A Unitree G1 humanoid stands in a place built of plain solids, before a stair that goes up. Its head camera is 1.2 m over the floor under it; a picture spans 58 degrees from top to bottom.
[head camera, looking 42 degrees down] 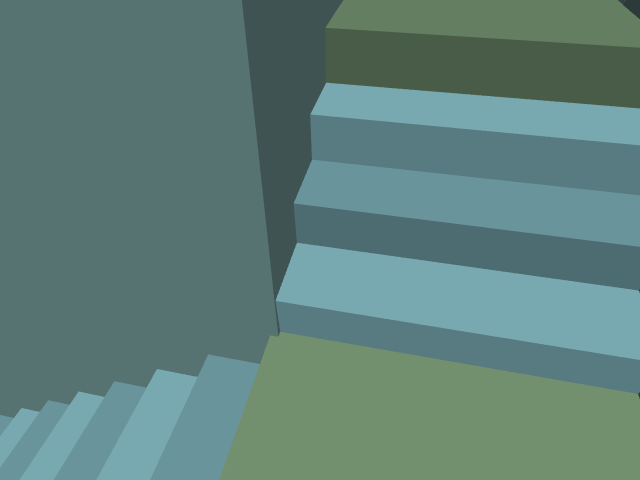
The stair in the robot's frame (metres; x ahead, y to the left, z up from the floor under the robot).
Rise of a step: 0.19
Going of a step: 0.25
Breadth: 1.10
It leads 12 degrees to the right of straight ahead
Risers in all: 4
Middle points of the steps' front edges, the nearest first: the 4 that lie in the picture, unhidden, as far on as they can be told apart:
0.75 -0.40 0.18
1.00 -0.45 0.36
1.24 -0.51 0.54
1.49 -0.56 0.74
